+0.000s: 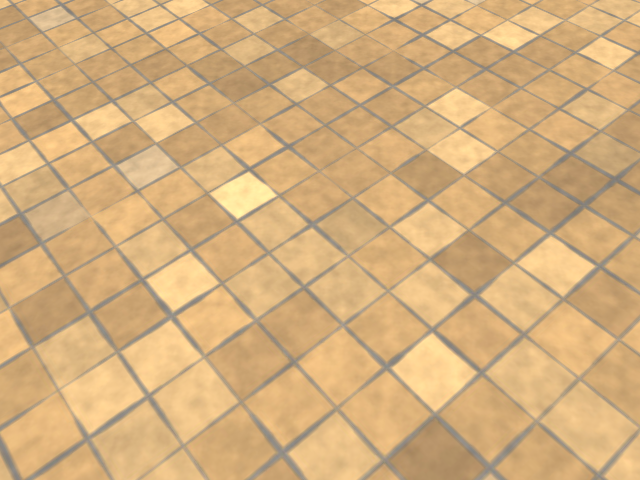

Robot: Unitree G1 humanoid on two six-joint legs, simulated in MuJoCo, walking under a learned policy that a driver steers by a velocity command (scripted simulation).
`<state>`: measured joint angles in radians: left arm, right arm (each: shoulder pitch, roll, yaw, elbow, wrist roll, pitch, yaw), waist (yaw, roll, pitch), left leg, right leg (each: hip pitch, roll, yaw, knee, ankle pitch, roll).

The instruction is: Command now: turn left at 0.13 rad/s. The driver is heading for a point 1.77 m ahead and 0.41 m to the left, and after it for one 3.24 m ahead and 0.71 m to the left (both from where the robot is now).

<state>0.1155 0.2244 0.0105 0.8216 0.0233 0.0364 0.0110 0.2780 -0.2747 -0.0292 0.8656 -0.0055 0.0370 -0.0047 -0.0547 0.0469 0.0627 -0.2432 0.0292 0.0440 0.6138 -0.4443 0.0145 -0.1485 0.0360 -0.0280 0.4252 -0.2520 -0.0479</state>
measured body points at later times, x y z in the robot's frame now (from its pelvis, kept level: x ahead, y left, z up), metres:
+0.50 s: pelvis -0.04 +0.03 +0.00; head -0.02 +0.07 +0.44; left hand -0.01 +0.33 -0.15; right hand +0.12 -0.22 -0.11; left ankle -0.06 +0.10 -0.74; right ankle -0.02 -0.10 -0.69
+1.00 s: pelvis +0.13 +0.06 -0.01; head +0.14 +0.06 +0.44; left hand +0.20 +0.36 -0.11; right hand +0.21 -0.21 -0.15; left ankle -0.06 +0.10 -0.74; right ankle +0.24 +0.00 -0.74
